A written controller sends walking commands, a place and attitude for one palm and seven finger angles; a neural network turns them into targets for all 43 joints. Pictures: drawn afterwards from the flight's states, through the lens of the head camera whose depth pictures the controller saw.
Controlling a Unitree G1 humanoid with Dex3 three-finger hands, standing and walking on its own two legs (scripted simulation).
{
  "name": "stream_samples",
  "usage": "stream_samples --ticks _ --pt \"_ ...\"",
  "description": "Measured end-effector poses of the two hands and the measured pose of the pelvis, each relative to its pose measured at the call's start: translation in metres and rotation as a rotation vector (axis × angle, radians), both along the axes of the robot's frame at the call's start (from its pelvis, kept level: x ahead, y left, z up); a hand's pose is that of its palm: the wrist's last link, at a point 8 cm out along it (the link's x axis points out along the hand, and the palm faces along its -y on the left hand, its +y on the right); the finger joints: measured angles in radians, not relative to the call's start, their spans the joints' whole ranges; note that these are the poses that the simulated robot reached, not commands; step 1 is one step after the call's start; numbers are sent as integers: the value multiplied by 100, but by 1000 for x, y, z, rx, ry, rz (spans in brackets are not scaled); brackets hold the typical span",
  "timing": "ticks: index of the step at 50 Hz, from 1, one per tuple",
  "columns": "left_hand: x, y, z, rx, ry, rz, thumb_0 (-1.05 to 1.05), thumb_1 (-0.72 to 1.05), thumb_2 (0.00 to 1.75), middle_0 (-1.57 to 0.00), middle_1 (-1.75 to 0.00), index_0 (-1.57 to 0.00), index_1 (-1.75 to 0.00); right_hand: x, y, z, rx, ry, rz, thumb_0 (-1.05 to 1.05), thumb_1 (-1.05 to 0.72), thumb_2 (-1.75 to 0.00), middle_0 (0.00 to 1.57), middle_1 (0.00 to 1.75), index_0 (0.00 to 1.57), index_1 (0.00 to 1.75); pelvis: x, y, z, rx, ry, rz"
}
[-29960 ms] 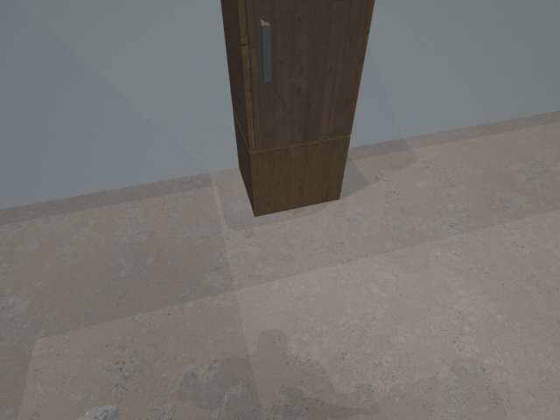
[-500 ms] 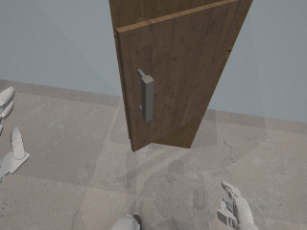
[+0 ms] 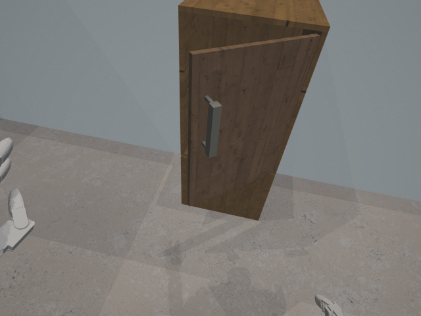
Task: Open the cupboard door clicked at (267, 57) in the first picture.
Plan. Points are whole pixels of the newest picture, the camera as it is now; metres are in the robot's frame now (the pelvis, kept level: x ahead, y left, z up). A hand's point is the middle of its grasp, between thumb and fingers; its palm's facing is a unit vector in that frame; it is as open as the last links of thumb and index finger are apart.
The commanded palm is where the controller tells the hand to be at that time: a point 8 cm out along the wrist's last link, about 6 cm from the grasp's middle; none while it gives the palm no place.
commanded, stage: stop stepping back and stand still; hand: left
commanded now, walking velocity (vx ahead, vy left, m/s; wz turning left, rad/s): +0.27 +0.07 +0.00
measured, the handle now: (209, 127) +0.59 +0.07 +0.04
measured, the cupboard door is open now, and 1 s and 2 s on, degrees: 41 41 41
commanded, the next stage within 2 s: let the arm hang, fingers relaxed in 0.54 s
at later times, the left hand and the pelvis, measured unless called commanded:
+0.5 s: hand (23, 249) +0.15 +0.26 +0.16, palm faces +0.47 -0.74 -0.49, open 7.4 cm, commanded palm +0.09 +0.30 +0.17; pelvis -0.04 -0.01 -0.01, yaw +1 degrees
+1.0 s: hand out of the picture -0.03 +0.17 -0.17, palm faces +0.16 -0.96 -0.21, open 6.9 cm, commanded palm none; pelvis -0.06 -0.02 -0.01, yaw +9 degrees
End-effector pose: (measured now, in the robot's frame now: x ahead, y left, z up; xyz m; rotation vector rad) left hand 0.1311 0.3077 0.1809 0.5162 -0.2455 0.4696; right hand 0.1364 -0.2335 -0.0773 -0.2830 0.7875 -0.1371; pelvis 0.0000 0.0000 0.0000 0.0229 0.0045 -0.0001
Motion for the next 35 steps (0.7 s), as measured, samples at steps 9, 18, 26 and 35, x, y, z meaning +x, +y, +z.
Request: stream_samples --ticks 9,18,26,35 --pt "6 11 -8 14 -45 -34 1 88 90 -21 -30 -21 -30 -37 9 -9 4 -82 -73 1 -90 -90 20 30 20 30 -27 16 -13 1 -28 21" --pt "-17 -19 9 179 17 -86 1 88 90 -21 -30 -21 -30 -51 13 -36 116 -45 -37 1 -90 -90 20 30 21 31 -36 -3 -22 -8 -52 14" --pt "-30 -11 -2 59 50 6 1 88 90 -21 -30 -22 -31 -47 -12 -23 69 -17 -43 1 -90 -90 20 30 20 30 -41 -7 -7 11 -39 19" --pt "-11 -7 -51 -29 193 -47 0 89 90 -20 -30 -21 -30 -29 -22 -15 1 -50 42 1 -90 -90 20 30 20 30 -46 3 -12 -12 -14 86"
